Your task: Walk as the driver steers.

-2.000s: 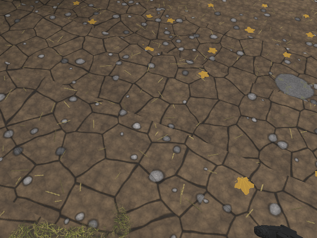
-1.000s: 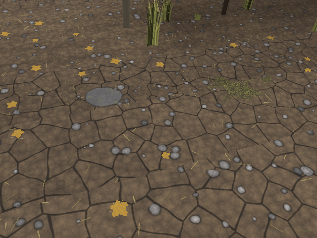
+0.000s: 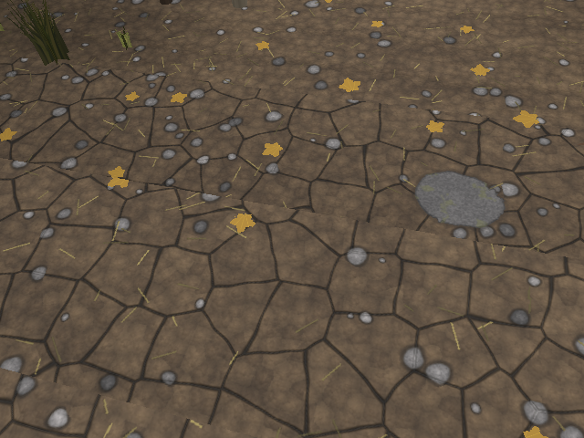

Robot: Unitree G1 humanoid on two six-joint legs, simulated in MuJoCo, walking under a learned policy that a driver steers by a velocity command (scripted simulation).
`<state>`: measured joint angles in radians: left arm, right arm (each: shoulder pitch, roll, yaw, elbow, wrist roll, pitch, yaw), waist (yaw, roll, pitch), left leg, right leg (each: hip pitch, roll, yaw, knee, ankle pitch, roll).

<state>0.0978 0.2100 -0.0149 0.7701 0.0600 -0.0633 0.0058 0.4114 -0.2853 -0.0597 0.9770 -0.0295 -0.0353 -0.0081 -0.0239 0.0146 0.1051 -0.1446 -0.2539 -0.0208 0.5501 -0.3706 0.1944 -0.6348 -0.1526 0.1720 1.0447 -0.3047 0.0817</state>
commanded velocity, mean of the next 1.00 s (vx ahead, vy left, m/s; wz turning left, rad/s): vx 1.00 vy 0.00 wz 0.26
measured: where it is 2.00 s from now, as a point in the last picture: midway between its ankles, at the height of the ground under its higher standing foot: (253, 131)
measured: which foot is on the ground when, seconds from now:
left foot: down 0.00-0.10, up 0.12-0.60, down 0.62-0.96, up 0.98-1.00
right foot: up 0.00-0.10, down 0.12-0.60, up 0.62-0.94, down 0.96-1.00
